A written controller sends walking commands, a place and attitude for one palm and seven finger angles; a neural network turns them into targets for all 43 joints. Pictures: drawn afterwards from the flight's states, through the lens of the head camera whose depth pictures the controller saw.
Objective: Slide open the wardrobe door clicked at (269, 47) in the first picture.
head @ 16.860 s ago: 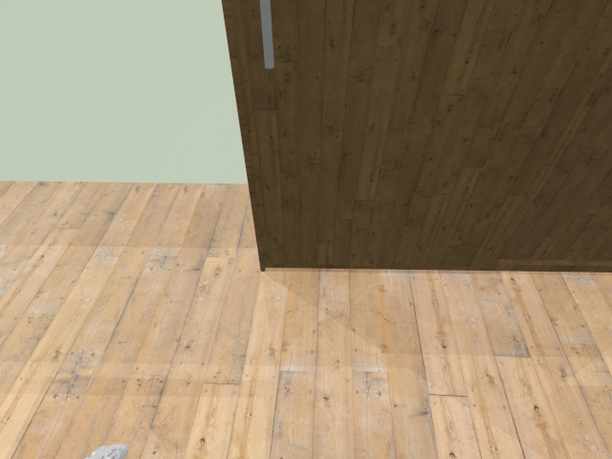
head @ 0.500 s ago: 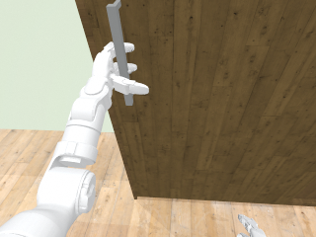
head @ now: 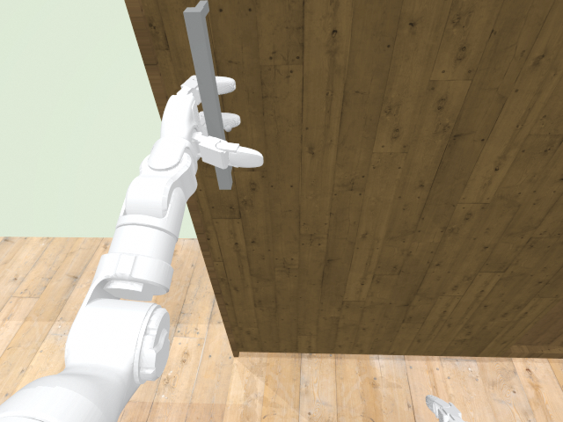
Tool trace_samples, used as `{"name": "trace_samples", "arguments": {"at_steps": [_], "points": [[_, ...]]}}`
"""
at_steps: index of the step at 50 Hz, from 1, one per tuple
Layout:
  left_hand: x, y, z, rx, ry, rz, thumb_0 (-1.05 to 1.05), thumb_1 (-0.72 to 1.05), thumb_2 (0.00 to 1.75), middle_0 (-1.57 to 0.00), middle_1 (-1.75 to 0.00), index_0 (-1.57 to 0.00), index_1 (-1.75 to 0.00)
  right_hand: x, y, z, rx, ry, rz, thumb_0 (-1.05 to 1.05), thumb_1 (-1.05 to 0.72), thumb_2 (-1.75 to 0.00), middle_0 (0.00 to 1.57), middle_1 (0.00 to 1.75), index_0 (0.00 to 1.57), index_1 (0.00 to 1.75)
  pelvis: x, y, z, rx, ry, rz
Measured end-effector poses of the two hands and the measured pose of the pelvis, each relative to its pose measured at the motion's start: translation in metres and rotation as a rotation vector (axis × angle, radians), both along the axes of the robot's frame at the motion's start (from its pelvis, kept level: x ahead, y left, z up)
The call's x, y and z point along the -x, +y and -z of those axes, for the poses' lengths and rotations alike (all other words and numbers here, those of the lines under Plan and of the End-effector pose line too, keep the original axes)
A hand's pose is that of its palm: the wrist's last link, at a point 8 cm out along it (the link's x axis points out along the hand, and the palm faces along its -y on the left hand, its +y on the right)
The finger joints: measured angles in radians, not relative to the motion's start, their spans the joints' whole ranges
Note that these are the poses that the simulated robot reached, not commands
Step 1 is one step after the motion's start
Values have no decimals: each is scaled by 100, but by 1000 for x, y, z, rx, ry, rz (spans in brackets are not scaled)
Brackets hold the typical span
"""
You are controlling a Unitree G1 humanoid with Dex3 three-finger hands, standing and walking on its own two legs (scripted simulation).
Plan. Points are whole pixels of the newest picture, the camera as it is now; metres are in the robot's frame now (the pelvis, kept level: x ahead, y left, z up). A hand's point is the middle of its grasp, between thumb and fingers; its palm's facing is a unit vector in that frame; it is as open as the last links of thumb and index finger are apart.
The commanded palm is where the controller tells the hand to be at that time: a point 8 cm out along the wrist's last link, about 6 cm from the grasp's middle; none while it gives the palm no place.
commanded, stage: grip the handle and tug to test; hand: left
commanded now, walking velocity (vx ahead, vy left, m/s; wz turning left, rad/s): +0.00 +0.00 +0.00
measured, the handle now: (215, 107) +0.49 +0.13 +0.24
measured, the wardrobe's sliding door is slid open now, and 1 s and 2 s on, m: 0.00 0.00 0.01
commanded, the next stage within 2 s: tug the door sideways, standing still in 1.34 s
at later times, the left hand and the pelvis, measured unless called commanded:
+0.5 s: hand (225, 128) +0.43 +0.10 +0.23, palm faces +0.03 -1.00 -0.01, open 7.4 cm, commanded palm +0.41 +0.14 +0.23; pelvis +0.00 +0.00 +0.00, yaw +0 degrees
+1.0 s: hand (225, 128) +0.43 +0.10 +0.23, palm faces +0.03 -1.00 -0.01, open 5.6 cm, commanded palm +0.40 +0.15 +0.23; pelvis +0.01 -0.01 +0.00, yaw +0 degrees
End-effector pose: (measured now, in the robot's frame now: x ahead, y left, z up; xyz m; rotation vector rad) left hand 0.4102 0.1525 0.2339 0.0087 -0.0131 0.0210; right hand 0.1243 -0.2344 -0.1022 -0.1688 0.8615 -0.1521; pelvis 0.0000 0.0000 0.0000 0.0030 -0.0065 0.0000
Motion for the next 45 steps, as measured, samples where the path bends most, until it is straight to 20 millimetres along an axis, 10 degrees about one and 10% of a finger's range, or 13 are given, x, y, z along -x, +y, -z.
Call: {"name": "trace_samples", "arguments": {"at_steps": [32,45], "points": [[1,4,0,0,5,-9,1,73,83,-40,-137,-38,-137,-17,0,-3,-2,-17,-25,1,-90,-90,20,30,20,30,-5,-5,0,-1,0,-9],[1,3,0,1,2,-8,1,74,81,-39,-139,-37,-139,-21,-5,-5,-3,-28,-13,1,-90,-90,20,30,20,30,-7,-7,0,-2,-1,-4]]}}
